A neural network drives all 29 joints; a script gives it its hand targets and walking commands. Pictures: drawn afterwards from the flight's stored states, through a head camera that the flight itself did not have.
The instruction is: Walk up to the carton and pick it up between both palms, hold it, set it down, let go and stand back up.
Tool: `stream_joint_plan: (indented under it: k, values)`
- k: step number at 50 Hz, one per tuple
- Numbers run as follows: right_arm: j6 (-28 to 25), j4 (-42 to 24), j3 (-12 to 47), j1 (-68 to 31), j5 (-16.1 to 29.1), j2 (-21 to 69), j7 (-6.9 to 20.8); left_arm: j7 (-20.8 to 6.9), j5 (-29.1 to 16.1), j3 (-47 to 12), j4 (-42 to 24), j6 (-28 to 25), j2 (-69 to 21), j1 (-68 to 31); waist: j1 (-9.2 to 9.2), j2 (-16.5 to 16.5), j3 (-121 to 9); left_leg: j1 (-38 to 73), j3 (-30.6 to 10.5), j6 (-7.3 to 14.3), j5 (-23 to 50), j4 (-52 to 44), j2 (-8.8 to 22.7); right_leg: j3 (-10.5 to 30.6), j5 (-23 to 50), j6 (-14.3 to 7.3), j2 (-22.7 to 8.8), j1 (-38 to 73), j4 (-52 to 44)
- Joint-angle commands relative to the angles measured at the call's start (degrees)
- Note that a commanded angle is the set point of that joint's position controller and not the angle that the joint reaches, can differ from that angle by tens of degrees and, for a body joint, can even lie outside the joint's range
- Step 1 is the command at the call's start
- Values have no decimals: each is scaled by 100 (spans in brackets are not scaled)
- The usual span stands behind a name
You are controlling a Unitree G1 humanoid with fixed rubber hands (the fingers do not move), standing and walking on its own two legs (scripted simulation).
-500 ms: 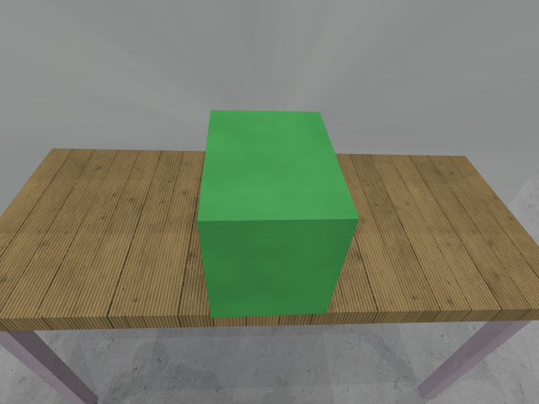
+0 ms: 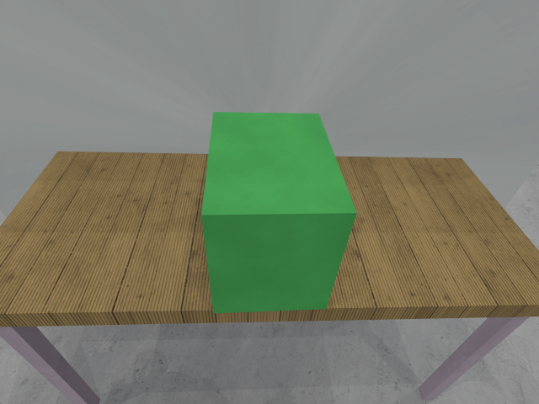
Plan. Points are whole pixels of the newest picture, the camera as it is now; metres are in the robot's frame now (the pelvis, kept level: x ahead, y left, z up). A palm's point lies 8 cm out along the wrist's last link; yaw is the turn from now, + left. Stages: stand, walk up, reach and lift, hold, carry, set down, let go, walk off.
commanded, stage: stand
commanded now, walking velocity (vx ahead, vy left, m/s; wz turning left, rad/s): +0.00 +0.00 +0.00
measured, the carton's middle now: (268, 208) +0.50 +0.00 +0.04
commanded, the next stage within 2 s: none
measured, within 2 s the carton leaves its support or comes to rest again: neither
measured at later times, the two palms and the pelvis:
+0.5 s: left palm out of the picture +0.10 +0.28 -0.10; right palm out of the picture +0.09 -0.29 -0.09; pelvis +0.00 +0.00 +0.00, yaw +0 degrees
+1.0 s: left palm out of the picture +0.09 +0.28 -0.10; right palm out of the picture +0.09 -0.30 -0.09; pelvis -0.01 +0.00 +0.00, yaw +0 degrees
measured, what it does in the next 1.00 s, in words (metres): stands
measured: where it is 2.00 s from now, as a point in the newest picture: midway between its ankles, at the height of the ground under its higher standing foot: outside the picture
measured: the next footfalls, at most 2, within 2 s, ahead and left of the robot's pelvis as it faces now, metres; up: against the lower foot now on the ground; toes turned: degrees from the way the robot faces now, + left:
none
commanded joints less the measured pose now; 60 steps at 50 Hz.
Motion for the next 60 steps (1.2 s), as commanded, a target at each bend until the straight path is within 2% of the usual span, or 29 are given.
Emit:
stream_joint_plan:
  k: [1,5,6,10,11,12,14,15,19,21,22,26,30,31,32,35,37,38,43,44,45,46,47,50,52,54,58,59,60]
  values:
    - [-136,-37,-414,-242,-257,-1187,-27,-48,-67,-45,222,-125,1194,-196,22,584,370,412,-714,198,578,-740,489,475,469,-220,-645,-104,-384]
    - [-121,-36,-430,-365,-266,-1138,-35,-38,-70,3,338,-138,1304,-44,141,958,299,354,-732,187,239,-916,455,463,433,-248,-630,-76,-295]
    - [-131,-5,-404,-321,-272,-1172,-36,-53,-37,-17,359,-158,1345,-191,81,651,432,300,-808,174,395,-877,475,448,188,-217,-611,-62,-329]
    - [-109,79,-408,-188,-248,-1225,-41,-28,-87,-45,423,-137,1248,-152,35,880,419,391,-709,186,492,-791,489,483,549,-234,-648,-117,-379]
    - [-116,65,-398,-228,-214,-1136,-35,-35,-71,-19,402,-156,1330,-175,-58,638,182,545,-753,155,627,-797,475,438,502,-237,-681,-38,-298]
    - [-107,70,-385,-300,-276,-1214,-37,-34,-109,-13,387,-157,1306,-161,82,716,193,531,-743,194,760,-769,510,453,579,-199,-644,-32,-347]
    - [-112,131,-402,-203,-233,-1174,-34,-25,-77,12,424,-155,1377,-191,53,788,246,549,-689,161,1030,-736,486,486,800,-220,-689,-32,-258]
    - [-123,110,-417,-285,-228,-1256,-45,-14,-62,44,432,-136,1401,-231,74,517,186,563,-754,199,1150,-709,519,436,805,-261,-672,51,-232]
    - [-94,189,-372,-285,-211,-1187,-68,-1,-129,-113,439,-177,1172,-271,84,759,248,600,-739,174,859,-758,470,489,624,-239,-665,6,-342]
    - [-101,176,-367,-233,-248,-1107,-82,13,-124,-59,484,-156,1268,-251,-51,428,317,588,-803,171,932,-762,525,502,688,-269,-721,7,-373]
    - [-105,147,-388,-393,-263,-1148,-53,-4,-97,-68,449,-150,1228,-336,78,698,154,509,-785,174,826,-748,488,508,734,-234,-683,40,-321]
    - [-101,126,-422,-450,-236,-1277,-63,-1,-48,41,479,-128,1431,-283,23,772,200,601,-681,174,870,-722,497,534,825,-289,-716,15,-393]
    - [-91,202,-398,-329,-215,-1119,-35,-14,-116,-45,484,-152,1249,-208,24,499,280,466,-857,197,528,-890,526,423,332,-230,-679,-75,-267]
    - [-102,216,-377,-341,-242,-1217,-34,-30,-75,-64,481,-158,1225,-181,142,828,329,491,-830,211,567,-850,541,511,278,-275,-682,-79,-353]
    - [-92,173,-386,-331,-225,-1196,-43,-28,-105,-91,479,-160,1283,-195,-15,752,449,390,-794,170,556,-836,503,486,474,-257,-673,-103,-334]
    - [-71,312,-359,-235,-209,-1166,-34,-22,-114,-14,506,-175,1366,-220,23,542,239,588,-765,155,933,-871,534,514,739,-256,-686,8,-271]
    - [-91,202,-396,-478,-253,-1206,-49,5,-138,-36,483,-135,1326,-231,73,976,450,512,-708,163,1029,-860,484,463,888,-219,-699,-131,-294]
    - [-110,224,-361,-419,-263,-1069,-39,6,-90,8,446,-123,1346,-277,13,608,128,691,-727,155,974,-828,549,471,856,-234,-698,-31,-316]
    - [-63,213,-381,-407,-252,-1258,-65,-6,-69,-28,478,-119,1275,-322,63,613,426,410,-734,142,278,-941,550,478,213,-238,-614,-140,-442]
    - [-64,180,-386,-505,-238,-1194,-37,-9,-111,-26,506,-125,1332,-274,46,870,663,346,-717,153,124,-1038,476,554,161,-267,-656,-270,-501]
    - [-57,211,-352,-387,-254,-1101,-35,-17,-87,-7,424,-162,1359,-260,54,674,373,377,-703,134,174,-934,478,476,250,-238,-666,-91,-415]
    - [-55,301,-364,-538,-265,-1146,-35,-11,-86,-30,483,-161,1348,-232,143,896,515,361,-776,171,35,-1032,502,587,303,-293,-676,-191,-424]
    - [-77,315,-399,-387,-244,-1183,-25,-16,-44,-26,559,-147,1366,-185,31,534,351,424,-807,169,120,-1027,532,421,376,-257,-644,-23,-345]
    - [-46,244,-403,-486,-239,-1101,-15,-7,-83,-29,532,-173,1452,-241,23,419,456,428,-740,126,439,-870,433,494,548,-235,-687,-105,-444]
    - [-42,233,-407,-450,-255,-1180,-34,8,-81,-17,532,-119,1373,-290,-39,721,401,514,-647,135,378,-921,432,502,687,-198,-700,-70,-471]
    - [-60,347,-385,-360,-246,-1179,-30,13,-69,-3,542,-183,1343,-127,82,556,312,592,-728,142,797,-858,470,555,666,-288,-715,-19,-372]
    - [-46,266,-394,-420,-237,-1108,-41,26,-118,-56,586,-113,1308,-354,-31,522,317,574,-763,175,678,-834,555,529,661,-271,-731,9,-441]
    - [-41,247,-378,-467,-271,-1145,-48,10,-170,-70,499,-151,1207,-196,112,778,133,507,-875,221,582,-914,606,439,519,-259,-733,155,-359]
    - [-58,204,-397,-571,-262,-1143,-39,14,-82,-52,582,-125,1327,-261,38,799,387,519,-759,174,464,-939,489,487,524,-252,-669,-44,-411]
